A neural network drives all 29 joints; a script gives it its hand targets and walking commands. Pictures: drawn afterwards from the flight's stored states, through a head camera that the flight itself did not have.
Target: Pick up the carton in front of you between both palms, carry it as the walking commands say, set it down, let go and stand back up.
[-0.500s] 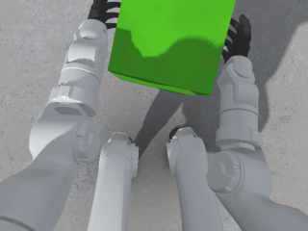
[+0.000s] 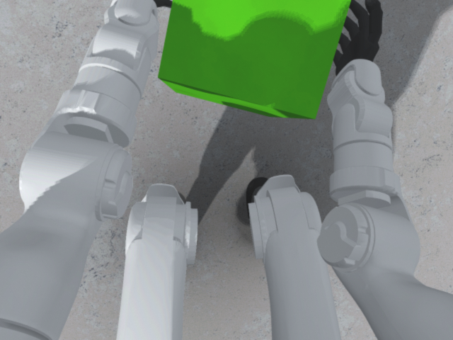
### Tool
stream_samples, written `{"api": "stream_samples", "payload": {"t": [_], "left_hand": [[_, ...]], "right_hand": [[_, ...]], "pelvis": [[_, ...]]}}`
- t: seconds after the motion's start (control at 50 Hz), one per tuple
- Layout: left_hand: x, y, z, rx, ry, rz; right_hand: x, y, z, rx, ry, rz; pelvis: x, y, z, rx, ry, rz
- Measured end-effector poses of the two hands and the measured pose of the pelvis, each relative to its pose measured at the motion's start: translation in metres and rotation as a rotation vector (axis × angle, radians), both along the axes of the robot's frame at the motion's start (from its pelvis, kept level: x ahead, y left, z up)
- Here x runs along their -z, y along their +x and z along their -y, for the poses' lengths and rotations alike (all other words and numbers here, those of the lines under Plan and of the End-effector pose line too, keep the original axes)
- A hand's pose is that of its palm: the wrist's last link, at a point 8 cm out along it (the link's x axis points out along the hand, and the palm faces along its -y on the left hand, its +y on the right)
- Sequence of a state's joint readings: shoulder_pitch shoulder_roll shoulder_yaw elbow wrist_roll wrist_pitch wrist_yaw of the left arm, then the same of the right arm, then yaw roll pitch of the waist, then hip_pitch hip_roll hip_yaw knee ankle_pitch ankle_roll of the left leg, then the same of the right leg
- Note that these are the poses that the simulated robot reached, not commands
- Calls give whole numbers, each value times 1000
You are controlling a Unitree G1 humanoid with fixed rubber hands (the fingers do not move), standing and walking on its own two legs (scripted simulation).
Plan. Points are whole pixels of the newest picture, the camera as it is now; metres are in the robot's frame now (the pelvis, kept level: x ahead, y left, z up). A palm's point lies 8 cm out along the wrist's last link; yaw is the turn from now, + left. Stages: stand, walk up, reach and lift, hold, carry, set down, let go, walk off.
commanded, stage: set down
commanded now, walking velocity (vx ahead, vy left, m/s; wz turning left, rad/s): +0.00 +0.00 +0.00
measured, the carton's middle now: (244, 42) +0.52 -0.06 -0.25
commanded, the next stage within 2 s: none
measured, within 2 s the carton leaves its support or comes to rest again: rests again in 0.38 s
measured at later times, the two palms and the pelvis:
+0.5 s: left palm (143, 11) +0.55 +0.09 -0.19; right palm (348, 67) +0.48 -0.20 -0.18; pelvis -0.01 +0.01 -0.01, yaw +0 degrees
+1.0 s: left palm (133, 16) +0.55 +0.11 -0.20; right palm (349, 75) +0.47 -0.21 -0.19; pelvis -0.01 +0.01 -0.02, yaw -1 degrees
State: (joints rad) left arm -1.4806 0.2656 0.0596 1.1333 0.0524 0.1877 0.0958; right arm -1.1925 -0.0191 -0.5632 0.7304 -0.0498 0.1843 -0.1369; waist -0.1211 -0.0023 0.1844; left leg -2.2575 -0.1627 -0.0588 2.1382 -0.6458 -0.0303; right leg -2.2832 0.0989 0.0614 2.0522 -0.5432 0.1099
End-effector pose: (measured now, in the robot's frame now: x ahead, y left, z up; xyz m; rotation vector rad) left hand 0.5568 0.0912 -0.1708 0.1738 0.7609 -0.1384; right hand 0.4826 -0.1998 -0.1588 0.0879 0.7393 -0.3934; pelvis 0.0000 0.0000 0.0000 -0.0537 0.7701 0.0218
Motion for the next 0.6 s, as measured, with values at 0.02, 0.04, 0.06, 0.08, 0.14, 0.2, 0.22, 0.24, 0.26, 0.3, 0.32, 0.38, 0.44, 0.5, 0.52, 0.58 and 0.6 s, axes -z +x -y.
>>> {"api": "stream_samples", "payload": {"t": [0.02,0.04,0.06,0.08,0.14,0.2,0.22,0.24,0.26,0.3,0.32,0.38,0.44,0.5,0.52,0.58,0.6], "left_hand": [[2,-2,-2,0,8,-6],[4,-5,-5,-1,14,-11],[5,-8,-7,-2,18,-16],[7,-10,-9,-4,19,-19],[10,-15,-11,-9,14,-19],[9,-16,-10,-4,12,-16],[9,-16,-9,-1,13,-16],[8,-15,-8,3,15,-17],[7,-15,-7,6,17,-19],[7,-14,-6,12,22,-25],[8,-14,-5,14,23,-29],[12,-14,-6,18,21,-42],[16,-13,-4,25,-6,-42],[18,-11,-3,30,-23,-31],[18,-10,-3,31,-26,-28],[19,-8,-3,33,-33,-21],[19,-8,-3,33,-36,-20]], "right_hand": [[2,0,-2,-9,4,-7],[3,-1,-3,-18,6,-14],[4,-1,-5,-26,7,-19],[4,-2,-6,-32,7,-22],[4,-3,-8,-39,5,-21],[3,-6,-7,-37,3,-18],[4,-7,-6,-37,2,-18],[4,-9,-5,-38,2,-20],[5,-10,-4,-41,2,-23],[8,-11,-3,-48,2,-31],[9,-12,-2,-52,1,-36],[13,-12,-2,-69,-3,-51],[16,-9,0,-78,-13,-59],[18,-7,2,-74,-14,-62],[18,-7,3,-74,-13,-61],[18,-5,1,-85,-5,-56],[18,-5,1,-86,-5,-56]], "pelvis": [[1,0,0,-1,1,3],[2,0,0,-1,2,6],[3,-1,1,-2,3,9],[4,-1,1,-2,4,13],[6,-4,1,-4,4,30],[9,-8,0,-6,-1,52],[9,-9,-1,-7,-2,58],[10,-10,-1,-9,-4,64],[11,-11,-2,-10,-6,69],[12,-12,-3,-12,-8,77],[12,-13,-4,-14,-9,80],[12,-13,-5,-16,-10,86],[13,-11,-5,-14,-10,86],[13,-10,-6,-11,-12,84],[14,-9,-6,-10,-13,84],[15,-8,-6,-8,-17,84],[16,-8,-6,-7,-18,85]]}}
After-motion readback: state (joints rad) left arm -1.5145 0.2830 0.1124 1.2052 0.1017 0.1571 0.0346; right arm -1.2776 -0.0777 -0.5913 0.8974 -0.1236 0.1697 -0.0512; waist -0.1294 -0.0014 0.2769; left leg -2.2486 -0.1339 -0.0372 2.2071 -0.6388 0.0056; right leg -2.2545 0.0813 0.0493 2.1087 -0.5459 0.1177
